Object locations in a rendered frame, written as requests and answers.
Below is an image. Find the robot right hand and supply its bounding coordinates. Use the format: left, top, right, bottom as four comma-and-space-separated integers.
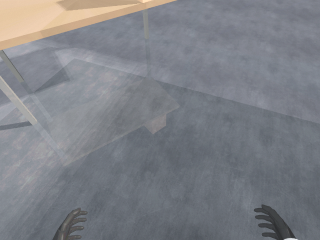
254, 204, 296, 240

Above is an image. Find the table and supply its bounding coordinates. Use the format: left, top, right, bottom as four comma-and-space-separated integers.
0, 0, 177, 125

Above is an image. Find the robot left hand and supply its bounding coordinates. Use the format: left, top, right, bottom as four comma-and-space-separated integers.
52, 207, 88, 240

